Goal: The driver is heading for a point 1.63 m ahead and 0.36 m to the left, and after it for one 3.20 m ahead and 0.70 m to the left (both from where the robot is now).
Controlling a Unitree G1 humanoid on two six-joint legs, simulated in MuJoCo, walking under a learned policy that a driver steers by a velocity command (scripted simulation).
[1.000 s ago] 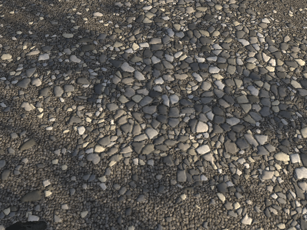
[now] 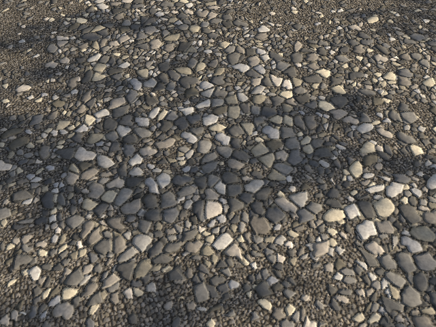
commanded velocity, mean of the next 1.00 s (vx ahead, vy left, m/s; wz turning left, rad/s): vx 0.89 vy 0.00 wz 0.37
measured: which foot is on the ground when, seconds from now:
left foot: up 0.00-0.36, down 0.38-0.84, up 0.86-1.00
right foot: down 0.00-0.42, up 0.44-0.82, down 0.84-1.00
